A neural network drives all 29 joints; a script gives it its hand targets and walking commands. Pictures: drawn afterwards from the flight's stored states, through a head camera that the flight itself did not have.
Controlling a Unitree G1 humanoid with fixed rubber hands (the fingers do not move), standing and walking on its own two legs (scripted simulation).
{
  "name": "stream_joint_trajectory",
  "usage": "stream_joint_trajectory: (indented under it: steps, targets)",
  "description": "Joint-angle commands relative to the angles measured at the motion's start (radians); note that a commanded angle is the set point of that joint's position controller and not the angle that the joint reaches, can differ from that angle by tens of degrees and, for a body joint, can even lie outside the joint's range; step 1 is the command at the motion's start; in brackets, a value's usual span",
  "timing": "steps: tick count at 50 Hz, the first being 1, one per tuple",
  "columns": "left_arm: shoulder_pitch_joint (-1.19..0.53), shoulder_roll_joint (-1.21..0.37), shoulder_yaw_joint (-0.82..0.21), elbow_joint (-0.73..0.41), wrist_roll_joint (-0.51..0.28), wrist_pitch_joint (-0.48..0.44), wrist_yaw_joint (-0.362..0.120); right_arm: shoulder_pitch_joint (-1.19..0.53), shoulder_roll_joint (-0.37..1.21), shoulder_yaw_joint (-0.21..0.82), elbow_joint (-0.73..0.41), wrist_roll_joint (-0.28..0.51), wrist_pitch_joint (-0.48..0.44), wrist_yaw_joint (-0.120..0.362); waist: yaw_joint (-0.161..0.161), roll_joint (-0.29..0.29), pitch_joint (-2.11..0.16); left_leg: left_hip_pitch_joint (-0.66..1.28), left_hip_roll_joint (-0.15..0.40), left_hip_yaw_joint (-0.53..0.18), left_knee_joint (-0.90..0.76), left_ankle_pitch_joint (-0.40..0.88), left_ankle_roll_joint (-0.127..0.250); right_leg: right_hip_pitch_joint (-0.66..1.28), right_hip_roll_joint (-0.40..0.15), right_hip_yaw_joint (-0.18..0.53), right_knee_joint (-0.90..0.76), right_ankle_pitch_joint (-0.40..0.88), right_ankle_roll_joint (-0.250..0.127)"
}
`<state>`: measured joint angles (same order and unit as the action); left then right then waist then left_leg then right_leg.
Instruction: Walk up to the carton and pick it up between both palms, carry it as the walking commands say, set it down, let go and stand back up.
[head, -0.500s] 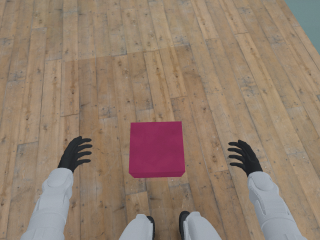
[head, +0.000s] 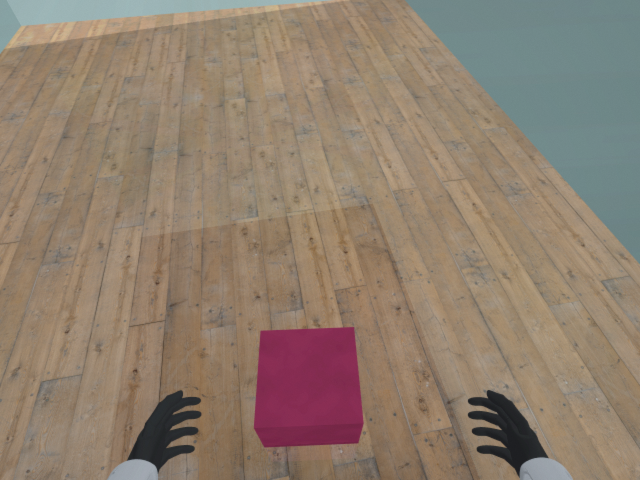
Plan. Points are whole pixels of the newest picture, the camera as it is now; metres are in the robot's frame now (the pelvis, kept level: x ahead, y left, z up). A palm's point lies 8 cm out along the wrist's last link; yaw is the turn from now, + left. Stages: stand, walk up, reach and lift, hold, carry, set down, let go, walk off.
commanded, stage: let go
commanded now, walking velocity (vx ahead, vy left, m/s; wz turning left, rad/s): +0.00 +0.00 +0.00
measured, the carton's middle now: (309, 387) +0.45 +0.06 -0.67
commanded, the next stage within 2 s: stand in 0.24 s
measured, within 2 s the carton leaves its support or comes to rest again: neither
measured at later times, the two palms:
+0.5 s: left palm (104, 465) +0.16 +0.29 -0.07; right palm (569, 465) +0.16 -0.29 -0.08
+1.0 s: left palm out of the picture +0.14 +0.30 -0.09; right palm out of the picture +0.13 -0.29 -0.09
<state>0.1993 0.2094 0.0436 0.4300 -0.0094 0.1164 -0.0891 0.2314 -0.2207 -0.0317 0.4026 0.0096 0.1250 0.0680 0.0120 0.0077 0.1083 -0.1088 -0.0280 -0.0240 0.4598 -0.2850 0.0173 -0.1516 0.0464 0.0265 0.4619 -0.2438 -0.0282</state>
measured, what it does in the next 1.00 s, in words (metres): stands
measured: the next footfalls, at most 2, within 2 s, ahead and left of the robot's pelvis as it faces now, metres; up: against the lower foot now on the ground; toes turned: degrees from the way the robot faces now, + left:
none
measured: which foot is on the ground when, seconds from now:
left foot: down 0.00-1.00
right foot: down 0.00-1.00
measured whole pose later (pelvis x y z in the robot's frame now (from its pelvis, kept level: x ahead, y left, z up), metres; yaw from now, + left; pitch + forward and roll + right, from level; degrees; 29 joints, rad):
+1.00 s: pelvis +0.02 +0.00 +0.00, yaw +0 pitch -1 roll +0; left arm 0.16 0.36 0.02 0.86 0.03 0.00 0.02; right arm 0.16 -0.36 -0.01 0.89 -0.03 -0.01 -0.02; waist 0.00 0.00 0.00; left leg -0.09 -0.03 -0.02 0.39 -0.27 0.02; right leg -0.14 0.04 0.03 0.41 -0.24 -0.02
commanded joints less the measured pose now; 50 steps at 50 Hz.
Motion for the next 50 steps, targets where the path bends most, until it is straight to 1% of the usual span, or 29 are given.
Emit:
stream_joint_trajectory:
  steps: [1,8,12,13,14,16,17,20,23,33,41,50]
  targets:
    - [-0.051,0.099,0.029,-0.1,0.009,0.009,0.001,-0.04,-0.083,-0.026,-0.092,-0.005,0.008,0.002,-0.007,-0.013,-0.023,-0.098,0.004,0.026,-0.11,0.05,-0.012,0.11,-0.019,0.004,-0.079,0.068,0.029]
    - [-0.041,0.105,0.023,-0.095,0.015,0.018,0.008,-0.043,-0.092,-0.03,-0.09,-0.001,0.017,-0.002,-0.014,-0.017,-0.043,-0.084,-0.004,0.009,-0.095,0.122,-0.012,0.137,-0.015,0.01,-0.075,0.152,0.029]
    - [-0.026,0.096,0.027,-0.122,0.007,0.046,0.033,-0.032,-0.1,-0.018,-0.093,0.019,0.005,-0.016,-0.015,-0.009,-0.107,-0.091,-0.009,-0.003,-0.079,0.164,-0.021,0.148,-0.019,0.017,-0.055,0.221,0.032]
    - [-0.037,0.24,0.063,0.02,0.04,-0.015,0.08,-0.059,-0.191,-0.044,0.071,-0.047,-0.038,-0.062,0.014,-0.034,-0.126,-0.121,0.055,-0.02,-0.047,0.148,-0.051,0.023,-0.089,0.046,-0.056,0.151,0.046]
    - [-0.032,0.242,0.059,0.032,0.051,-0.047,0.093,-0.037,-0.2,-0.05,0.084,-0.055,-0.059,-0.081,-0.005,-0.023,-0.138,-0.087,0.058,-0.029,-0.04,0.13,-0.048,0.003,-0.098,0.071,-0.065,0.11,0.046]
    - [-0.048,0.222,0.049,0.064,0.053,-0.081,0.094,-0.048,-0.197,-0.042,0.123,-0.059,-0.085,-0.087,-0.015,-0.004,-0.13,-0.088,0.071,-0.052,-0.058,0.061,-0.037,-0.035,-0.104,0.094,-0.08,0.031,0.036]
    - [-0.054,0.215,0.048,0.08,0.051,-0.091,0.094,-0.056,-0.194,-0.041,0.139,-0.058,-0.094,-0.088,-0.013,0.0,-0.125,-0.097,0.077,-0.06,-0.061,0.055,-0.032,-0.037,-0.103,0.095,-0.079,0.034,0.032]
    - [-0.057,0.221,0.045,0.122,0.048,-0.107,0.089,-0.082,-0.209,-0.038,0.178,-0.049,-0.112,-0.081,-0.008,-0.006,-0.154,-0.083,0.089,-0.07,-0.054,0.167,-0.027,-0.006,-0.106,0.094,-0.058,0.171,0.025]
    - [-0.051,0.236,0.044,0.158,0.047,-0.115,0.095,-0.077,-0.227,-0.038,0.221,-0.048,-0.121,-0.084,-0.011,-0.005,-0.174,-0.057,0.096,-0.073,-0.046,0.253,-0.027,0.007,-0.11,0.096,-0.041,0.253,0.021]
    - [-0.049,0.281,0.032,0.259,0.043,-0.126,0.108,-0.081,-0.277,-0.029,0.322,-0.046,-0.137,-0.094,-0.014,-0.002,-0.168,-0.026,0.112,-0.087,-0.062,0.337,-0.02,0.026,-0.118,0.102,-0.039,0.316,0.015]
    - [-0.061,0.293,0.02,0.32,0.039,-0.13,0.112,-0.091,-0.289,-0.02,0.382,-0.042,-0.141,-0.096,-0.014,-0.001,-0.159,-0.011,0.118,-0.093,-0.087,0.342,-0.018,0.04,-0.125,0.109,-0.058,0.321,0.013]
    - [-0.076,0.304,0.01,0.385,0.036,-0.135,0.114,-0.102,-0.299,-0.01,0.447,-0.038,-0.143,-0.095,-0.014,-0.005,-0.139,-0.003,0.123,-0.102,-0.126,0.286,-0.013,0.039,-0.134,0.119,-0.097,0.277,0.011]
